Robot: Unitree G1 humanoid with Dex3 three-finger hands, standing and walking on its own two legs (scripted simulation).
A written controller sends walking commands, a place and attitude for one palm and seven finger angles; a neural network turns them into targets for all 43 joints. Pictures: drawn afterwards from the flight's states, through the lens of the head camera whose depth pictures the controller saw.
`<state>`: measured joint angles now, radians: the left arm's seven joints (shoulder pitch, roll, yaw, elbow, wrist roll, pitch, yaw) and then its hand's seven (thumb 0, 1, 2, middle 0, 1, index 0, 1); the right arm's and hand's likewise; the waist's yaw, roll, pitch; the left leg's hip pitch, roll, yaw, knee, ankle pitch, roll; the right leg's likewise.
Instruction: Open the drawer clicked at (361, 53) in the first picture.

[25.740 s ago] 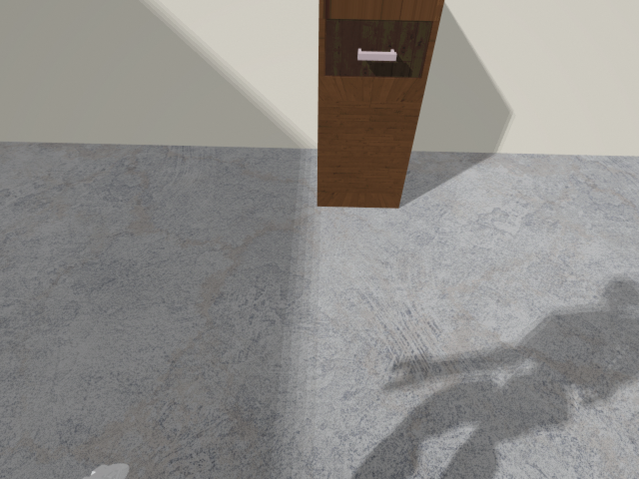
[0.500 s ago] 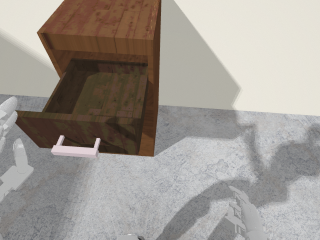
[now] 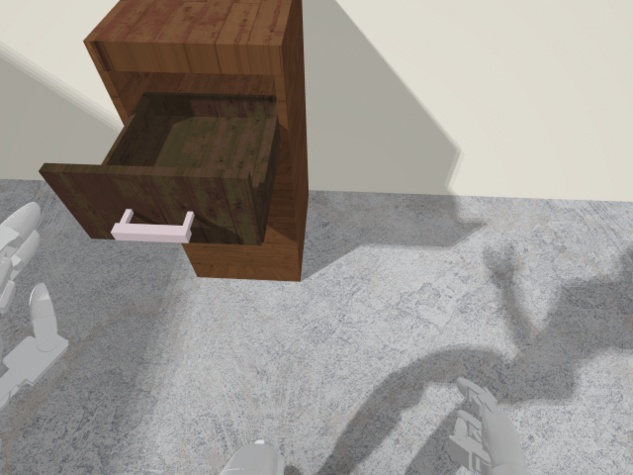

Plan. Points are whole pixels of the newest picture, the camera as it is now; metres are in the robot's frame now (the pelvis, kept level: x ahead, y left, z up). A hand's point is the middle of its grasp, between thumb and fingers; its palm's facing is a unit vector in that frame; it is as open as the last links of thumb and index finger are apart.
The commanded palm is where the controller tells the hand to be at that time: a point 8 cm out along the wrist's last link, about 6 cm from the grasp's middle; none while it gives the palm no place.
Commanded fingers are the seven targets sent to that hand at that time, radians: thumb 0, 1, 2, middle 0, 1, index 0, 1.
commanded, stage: stop stepping back and stand still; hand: left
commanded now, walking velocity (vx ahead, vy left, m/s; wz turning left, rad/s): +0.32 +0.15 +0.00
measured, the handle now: (155, 224) +0.49 +0.32 -0.04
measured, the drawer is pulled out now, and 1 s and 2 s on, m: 0.30 0.30 0.30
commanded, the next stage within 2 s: let the arm hang, fingers relaxed in 1.02 s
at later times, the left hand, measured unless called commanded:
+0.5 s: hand out of the picture +0.13 +0.24 +0.17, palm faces +0.47 -0.78 -0.42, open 7.4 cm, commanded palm +0.06 +0.28 +0.18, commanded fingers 0.00 0.90 0.90 -0.20 -0.30 -0.20 -0.30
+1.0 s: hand (1, 411) +0.15 +0.25 +0.17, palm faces +0.42 -0.79 -0.45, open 7.4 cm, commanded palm +0.08 +0.29 +0.18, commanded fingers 0.00 0.90 0.90 -0.20 -0.30 -0.20 -0.30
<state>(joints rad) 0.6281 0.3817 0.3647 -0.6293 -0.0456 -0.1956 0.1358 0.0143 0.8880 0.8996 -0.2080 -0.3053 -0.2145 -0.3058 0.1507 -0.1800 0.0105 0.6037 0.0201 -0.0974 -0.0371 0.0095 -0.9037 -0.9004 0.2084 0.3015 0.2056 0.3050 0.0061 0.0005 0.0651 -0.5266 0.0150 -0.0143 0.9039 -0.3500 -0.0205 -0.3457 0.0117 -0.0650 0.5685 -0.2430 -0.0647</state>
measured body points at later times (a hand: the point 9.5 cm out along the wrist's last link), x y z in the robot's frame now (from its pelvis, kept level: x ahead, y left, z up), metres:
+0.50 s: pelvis -0.05 -0.01 +0.00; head -0.06 -0.02 +0.45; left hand +0.09 +0.28 +0.20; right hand +0.12 -0.25 -0.09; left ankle -0.06 +0.11 -0.73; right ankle +0.03 -0.08 -0.73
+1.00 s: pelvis -0.03 +0.00 +0.01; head -0.02 +0.00 +0.46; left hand +0.12 +0.29 +0.19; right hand +0.16 -0.22 -0.07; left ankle -0.05 +0.11 -0.73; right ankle +0.02 -0.08 -0.73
